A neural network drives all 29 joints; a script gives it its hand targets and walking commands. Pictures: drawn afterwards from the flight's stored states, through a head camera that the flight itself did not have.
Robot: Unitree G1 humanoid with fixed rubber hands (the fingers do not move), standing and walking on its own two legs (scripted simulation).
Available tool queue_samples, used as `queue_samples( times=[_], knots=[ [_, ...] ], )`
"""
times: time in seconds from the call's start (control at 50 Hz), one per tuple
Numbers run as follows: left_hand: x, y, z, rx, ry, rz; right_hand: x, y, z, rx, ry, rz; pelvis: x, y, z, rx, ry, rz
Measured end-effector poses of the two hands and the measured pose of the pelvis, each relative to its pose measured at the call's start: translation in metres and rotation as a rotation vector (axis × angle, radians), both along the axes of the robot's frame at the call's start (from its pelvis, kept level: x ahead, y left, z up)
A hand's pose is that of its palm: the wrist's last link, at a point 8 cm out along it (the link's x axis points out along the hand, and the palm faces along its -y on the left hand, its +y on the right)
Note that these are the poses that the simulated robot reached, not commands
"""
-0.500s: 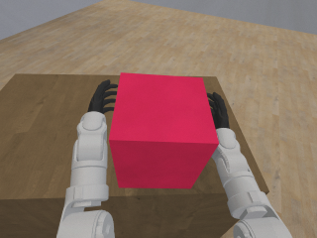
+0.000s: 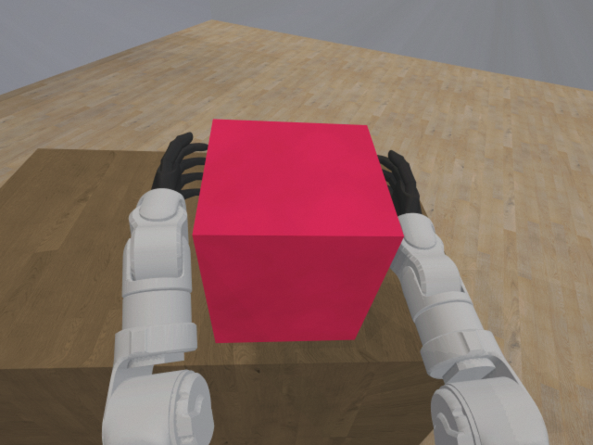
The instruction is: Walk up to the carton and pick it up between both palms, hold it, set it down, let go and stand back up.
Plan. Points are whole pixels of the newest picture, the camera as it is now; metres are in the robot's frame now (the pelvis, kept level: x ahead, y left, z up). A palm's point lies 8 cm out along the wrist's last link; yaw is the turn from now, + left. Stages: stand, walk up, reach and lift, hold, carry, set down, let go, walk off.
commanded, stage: reach and lift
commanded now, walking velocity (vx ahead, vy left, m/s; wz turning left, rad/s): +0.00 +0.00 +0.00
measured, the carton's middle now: (288, 237) +0.37 +0.00 +0.11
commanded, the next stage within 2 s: hold in 0.98 s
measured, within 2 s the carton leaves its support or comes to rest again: neither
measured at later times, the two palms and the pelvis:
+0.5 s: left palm (182, 180) +0.39 +0.14 +0.21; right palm (414, 188) +0.38 -0.16 +0.19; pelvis +0.01 -0.01 +0.00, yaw -1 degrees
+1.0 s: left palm (165, 166) +0.38 +0.15 +0.23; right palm (412, 176) +0.37 -0.15 +0.22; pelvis +0.00 +0.00 +0.00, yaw -1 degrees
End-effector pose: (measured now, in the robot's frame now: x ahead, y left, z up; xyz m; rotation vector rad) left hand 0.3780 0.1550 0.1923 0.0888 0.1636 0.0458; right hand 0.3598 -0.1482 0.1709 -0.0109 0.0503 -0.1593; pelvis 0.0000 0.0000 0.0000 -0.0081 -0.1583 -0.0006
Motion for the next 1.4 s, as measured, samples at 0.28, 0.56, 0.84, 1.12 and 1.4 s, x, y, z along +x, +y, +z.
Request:
queue_samples(
  times=[0.28, 0.56, 0.84, 1.12, 1.4],
  knots=[
    [0.01, -0.009, 0.006, 0.013, 0.008, 0.021, 0.013, -0.008, 0.012, 0.01, 0.002, 0.009, 0.007, 0.002, 0.0, -0.001, 0.011, -0.01],
    [0.006, -0.012, 0.019, -0.012, -0.013, 0.046, 0.017, -0.013, 0.03, -0.005, -0.012, 0.034, 0.014, -0.01, 0.0, -0.001, -0.003, -0.01],
    [0.001, -0.003, 0.038, -0.009, -0.017, 0.016, 0.007, -0.004, 0.045, 0.021, -0.009, 0.015, 0.005, -0.001, 0.0, -0.003, -0.005, -0.018],
    [-0.001, -0.007, 0.047, -0.01, -0.015, 0.037, 0.008, -0.007, 0.058, 0.023, 0.002, 0.025, 0.0, -0.002, 0.001, -0.003, 0.018, -0.026],
    [-0.004, -0.009, 0.053, -0.032, -0.02, 0.043, 0.007, -0.01, 0.067, 0.018, 0.004, 0.031, 0.004, -0.007, 0.0, -0.003, 0.009, -0.024]
  ],
)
